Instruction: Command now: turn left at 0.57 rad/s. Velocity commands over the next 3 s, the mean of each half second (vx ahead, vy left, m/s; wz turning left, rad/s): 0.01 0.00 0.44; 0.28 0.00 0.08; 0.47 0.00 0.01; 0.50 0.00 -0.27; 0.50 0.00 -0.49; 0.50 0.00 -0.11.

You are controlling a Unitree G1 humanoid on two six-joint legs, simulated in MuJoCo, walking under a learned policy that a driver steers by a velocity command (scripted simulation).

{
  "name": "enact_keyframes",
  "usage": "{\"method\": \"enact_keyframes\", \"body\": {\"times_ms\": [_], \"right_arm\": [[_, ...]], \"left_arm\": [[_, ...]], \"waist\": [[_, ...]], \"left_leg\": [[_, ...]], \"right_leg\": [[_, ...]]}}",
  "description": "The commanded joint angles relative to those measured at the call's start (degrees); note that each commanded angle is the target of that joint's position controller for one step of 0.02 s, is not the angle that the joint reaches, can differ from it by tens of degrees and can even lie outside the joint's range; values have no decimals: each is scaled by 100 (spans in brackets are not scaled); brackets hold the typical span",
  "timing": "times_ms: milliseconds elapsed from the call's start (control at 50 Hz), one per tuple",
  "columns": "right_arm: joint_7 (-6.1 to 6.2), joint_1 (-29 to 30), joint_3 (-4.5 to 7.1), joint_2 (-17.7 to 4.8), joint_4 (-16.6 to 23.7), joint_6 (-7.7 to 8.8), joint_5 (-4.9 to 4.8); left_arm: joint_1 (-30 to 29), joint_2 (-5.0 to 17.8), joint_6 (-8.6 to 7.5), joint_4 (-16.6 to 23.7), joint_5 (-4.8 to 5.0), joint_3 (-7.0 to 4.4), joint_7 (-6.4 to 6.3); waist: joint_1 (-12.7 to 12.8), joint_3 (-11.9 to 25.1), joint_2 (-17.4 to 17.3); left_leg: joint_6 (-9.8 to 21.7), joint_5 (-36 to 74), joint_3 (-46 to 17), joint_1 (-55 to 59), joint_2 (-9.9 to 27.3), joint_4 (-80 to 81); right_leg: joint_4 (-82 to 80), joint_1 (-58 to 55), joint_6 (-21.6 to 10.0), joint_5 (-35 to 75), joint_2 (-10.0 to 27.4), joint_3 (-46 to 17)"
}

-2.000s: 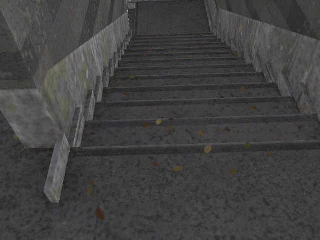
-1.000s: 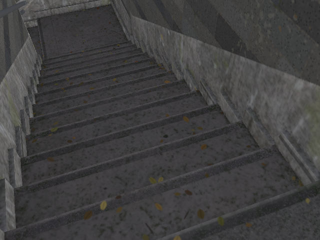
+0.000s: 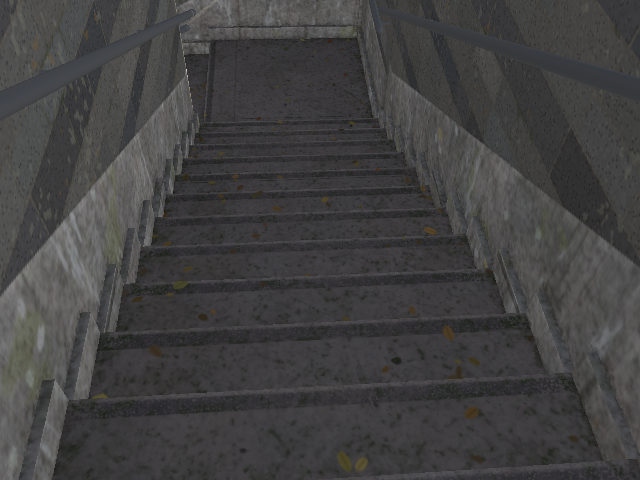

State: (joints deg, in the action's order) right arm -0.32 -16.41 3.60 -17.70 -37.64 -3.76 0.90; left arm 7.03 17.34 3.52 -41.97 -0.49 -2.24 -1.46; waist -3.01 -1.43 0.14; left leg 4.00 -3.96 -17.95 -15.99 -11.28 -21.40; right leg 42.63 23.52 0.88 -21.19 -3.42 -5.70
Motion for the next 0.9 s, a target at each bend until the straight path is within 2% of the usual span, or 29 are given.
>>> {"method": "enact_keyframes", "body": {"times_ms": [20,60,80,100,120,140,160,180,220,280,320,420,460,480,500,520,540,560,580,600,640,700,780,800,820,840,860,880,900], "right_arm": [[-45,260,253,-924,454,35,15],[-19,510,243,-903,507,29,-81],[3,297,197,-685,483,58,-132],[45,-14,170,-438,494,92,-193],[76,213,294,-936,449,106,27],[34,212,309,-1007,402,96,78],[-21,96,321,-993,317,53,56],[-66,-23,307,-937,232,-1,25],[-92,-85,330,-1072,128,-60,-45],[-82,303,230,-898,153,-131,-94],[-82,440,171,-734,126,-143,-134],[-59,610,3,-460,7,-153,-136],[-83,658,-57,-390,-4,-121,-150],[-67,512,-76,-370,-72,-93,-154],[-43,302,-115,-286,-180,-53,-124],[-10,257,-147,-275,-208,-6,-52],[20,216,-181,-448,-176,77,55],[33,410,-73,-964,-95,127,87],[48,183,20,-989,-323,144,42],[59,97,-16,-829,-387,176,67],[90,42,-56,-662,-474,226,65],[101,-88,-43,-586,-599,372,0],[31,-33,46,-642,-670,460,0],[12,17,63,-662,-664,458,-13],[12,144,69,-663,-645,456,-43],[-7,263,53,-535,-595,465,-40],[-15,383,-1,-352,-555,486,-7],[-57,281,-131,170,-308,531,-55],[-48,275,5,-328,-326,525,6]], "left_arm": [[177,526,-172,483,61,-87,-24],[726,501,-213,363,42,-94,-88],[619,813,-224,438,-26,-153,-146],[522,1247,-208,683,-53,-186,-147],[291,1342,-203,712,-118,-236,-88],[78,1037,-236,764,-101,-177,-57],[-251,742,-275,853,-73,-88,-26],[-392,629,-292,936,-85,-48,-24],[-295,542,-323,1063,-71,16,-40],[358,616,-371,903,-46,-30,15],[653,666,-334,795,-60,-60,34],[610,657,-292,733,-89,-75,145],[662,737,-267,664,-107,-111,199],[662,737,-252,640,-86,-119,212],[632,725,-236,607,-40,-112,212],[708,699,-257,541,-40,-102,204],[796,452,-306,586,-29,-22,216],[738,96,-347,766,28,81,241],[448,284,-313,771,-82,82,191],[235,461,-295,833,-115,19,203],[250,612,-305,811,-108,-59,274],[418,484,-378,745,-163,-29,346],[535,306,-348,756,-141,44,354],[723,317,-353,716,-107,36,334],[1090,299,-369,593,-110,25,305],[1597,347,-409,404,-161,-12,283],[2215,531,-472,219,-199,-80,233],[2726,1133,-534,226,-239,-183,200],[2656,1366,-512,160,-79,-285,224]], "waist": [[189,434,-854],[509,415,-653],[384,338,194],[300,472,1124],[315,90,722],[101,46,536],[-79,7,483],[-120,123,624],[-21,281,755],[314,297,716],[459,294,786],[474,301,999],[493,335,1086],[415,373,1042],[262,412,910],[184,364,792],[246,727,273],[409,627,-839],[80,216,-1149],[-27,-78,-1108],[-25,-395,-1002],[30,-264,-774],[112,-227,-902],[227,-266,-884],[460,-292,-770],[727,-226,-529],[1092,-99,16],[1146,349,1540],[950,-114,1391]], "left_leg": [[634,-597,-1940,349,1512,563],[215,-1395,-1892,-335,1203,407],[-131,-2602,-1323,-943,671,-390],[-416,-2961,142,-1513,-158,-2140],[-486,-2778,532,-1783,-172,-3252],[-509,-2420,614,-1418,90,-3940],[-531,-2034,727,-1303,192,-4343],[-572,-1833,897,-1259,199,-4781],[-692,-1733,1076,-1406,323,-5218],[-844,-1754,1059,-1604,426,-4651],[-880,-1908,1016,-1634,415,-4045],[-672,-2411,1433,-610,607,-2120],[-516,-2314,1659,-200,628,-1457],[-433,-1967,1726,57,643,-981],[-334,-1374,1785,500,670,-222],[-239,-585,1522,1020,843,588],[-51,-869,611,1810,1566,876],[401,-1516,-532,1711,2396,868],[777,-2302,-728,1182,2584,957],[848,-2958,-822,1208,2557,1202],[797,-2913,-679,1366,2396,1407],[798,-1921,-190,1524,2144,1268],[800,-1619,230,423,2000,1134],[765,-1600,235,116,2007,1042],[656,-1576,283,-262,1978,827],[505,-1468,355,-756,1882,413],[329,-1468,646,-1254,1566,-623],[38,-2339,1397,-1836,859,-2811],[36,-2610,1211,-2661,468,-3626]], "right_leg": [[-813,-460,-185,10,-59,-39],[-2147,-1638,-329,825,14,19],[-2792,-2081,-496,292,682,-790],[-3226,-2265,-910,-154,2225,-2344],[-3286,-1261,-1324,401,2354,-2540],[-3162,-813,-1376,1085,2197,-2093],[-3050,-655,-1227,1443,1752,-1413],[-2953,-705,-1129,1755,1458,-940],[-2818,-1027,-1127,2162,1363,-581],[-2683,-1583,-1187,2270,1462,-555],[-2588,-1949,-1169,2055,1500,-639],[-2544,-1621,-1208,1222,1466,-613],[-2431,-1472,-1314,1533,1479,-679],[-2327,-1423,-1286,1804,1478,-698],[-2177,-1264,-1175,2010,1431,-624],[-2135,-890,-954,1975,1407,-609],[-1940,-362,-604,976,1233,-413],[-1371,194,-366,-11,374,436],[-1014,268,-384,-263,292,596],[-561,599,-405,-353,257,545],[-122,1092,-352,-205,287,478],[-45,957,-220,73,312,547],[-283,-334,-266,201,152,898],[-509,-721,-325,275,157,900],[-947,-1331,-389,517,124,929],[-1252,-2137,-432,579,59,833],[-1745,-2878,-512,177,350,341],[-2773,-3364,-827,-1286,1966,-1953],[-3169,-2654,-1236,-1288,2408,-3413]]}}
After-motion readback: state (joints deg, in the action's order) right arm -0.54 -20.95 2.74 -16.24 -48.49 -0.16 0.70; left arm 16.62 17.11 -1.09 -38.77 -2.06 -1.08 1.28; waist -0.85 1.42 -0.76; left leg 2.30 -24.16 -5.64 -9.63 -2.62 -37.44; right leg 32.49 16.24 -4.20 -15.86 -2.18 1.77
